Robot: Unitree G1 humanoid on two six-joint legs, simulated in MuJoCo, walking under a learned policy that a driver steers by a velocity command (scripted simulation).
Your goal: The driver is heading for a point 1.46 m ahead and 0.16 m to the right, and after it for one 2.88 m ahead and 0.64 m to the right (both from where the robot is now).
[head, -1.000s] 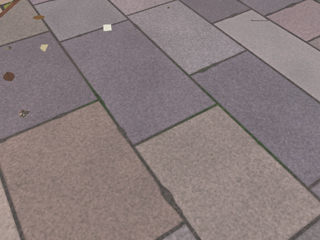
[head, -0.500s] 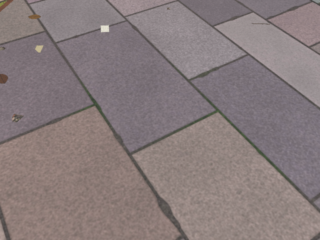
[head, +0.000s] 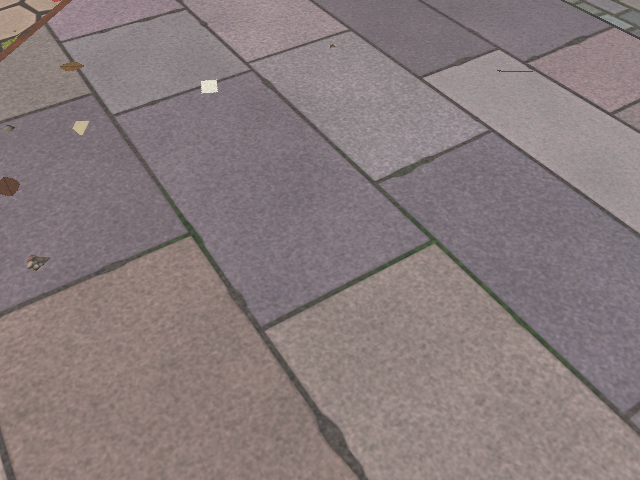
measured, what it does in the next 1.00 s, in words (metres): walks ahead: right foot, then left foot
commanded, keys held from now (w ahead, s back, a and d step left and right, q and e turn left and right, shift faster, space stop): w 1.00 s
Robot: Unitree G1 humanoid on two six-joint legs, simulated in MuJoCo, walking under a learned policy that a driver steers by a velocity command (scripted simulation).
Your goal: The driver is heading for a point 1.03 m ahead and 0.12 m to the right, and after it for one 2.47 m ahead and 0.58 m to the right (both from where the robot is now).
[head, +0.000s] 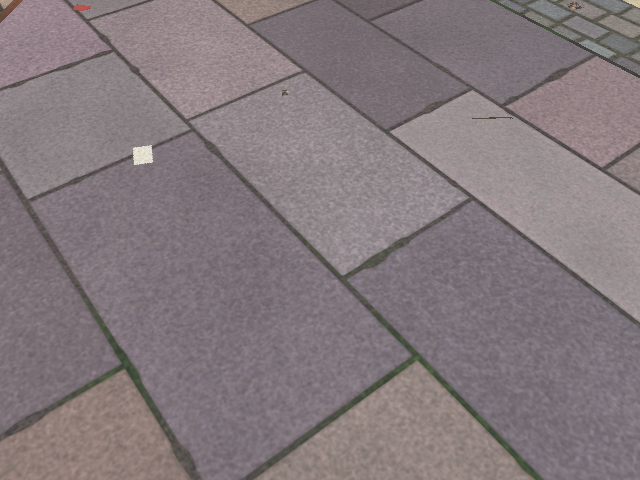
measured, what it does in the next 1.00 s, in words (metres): walks ahead: right foot, then left foot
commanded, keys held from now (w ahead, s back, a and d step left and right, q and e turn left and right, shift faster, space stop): w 0.32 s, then no key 0.68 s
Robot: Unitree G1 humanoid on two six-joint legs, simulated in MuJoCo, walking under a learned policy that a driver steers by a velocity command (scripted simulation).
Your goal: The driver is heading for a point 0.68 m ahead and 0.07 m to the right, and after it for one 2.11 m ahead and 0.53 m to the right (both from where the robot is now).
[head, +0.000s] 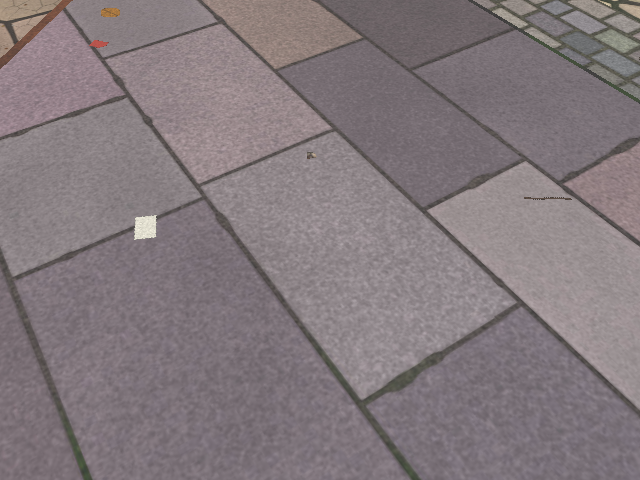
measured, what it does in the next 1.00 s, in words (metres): walks ahead: right foot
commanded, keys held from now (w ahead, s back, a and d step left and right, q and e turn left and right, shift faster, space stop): no key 0.12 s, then w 0.22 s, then no key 0.66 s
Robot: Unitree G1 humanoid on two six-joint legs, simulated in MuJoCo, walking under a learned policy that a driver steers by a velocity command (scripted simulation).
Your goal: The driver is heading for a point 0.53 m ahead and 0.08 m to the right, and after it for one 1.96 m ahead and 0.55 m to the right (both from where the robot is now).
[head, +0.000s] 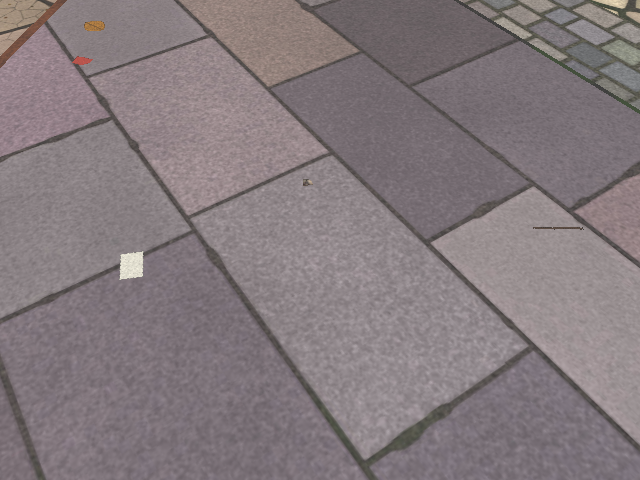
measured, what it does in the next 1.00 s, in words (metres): walks ahead: left foot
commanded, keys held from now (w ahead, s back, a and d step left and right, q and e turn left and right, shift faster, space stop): no key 0.08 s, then w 0.80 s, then w+e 0.02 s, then e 0.10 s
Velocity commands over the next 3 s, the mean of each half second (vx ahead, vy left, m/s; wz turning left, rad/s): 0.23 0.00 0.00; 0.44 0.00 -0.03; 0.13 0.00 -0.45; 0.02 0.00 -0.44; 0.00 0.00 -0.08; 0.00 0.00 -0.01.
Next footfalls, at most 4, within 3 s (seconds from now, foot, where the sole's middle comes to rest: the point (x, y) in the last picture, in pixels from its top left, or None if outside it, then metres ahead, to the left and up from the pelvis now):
0.90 left None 0.49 0.10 -0.77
1.42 right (400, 452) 0.55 -0.13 -0.77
1.88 left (294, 424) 0.61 0.09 -0.77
2.18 right None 0.46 -0.13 -0.77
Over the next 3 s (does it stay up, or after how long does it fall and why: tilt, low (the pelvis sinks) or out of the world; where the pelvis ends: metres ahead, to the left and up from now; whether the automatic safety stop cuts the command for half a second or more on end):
stays up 0.50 -0.01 0.00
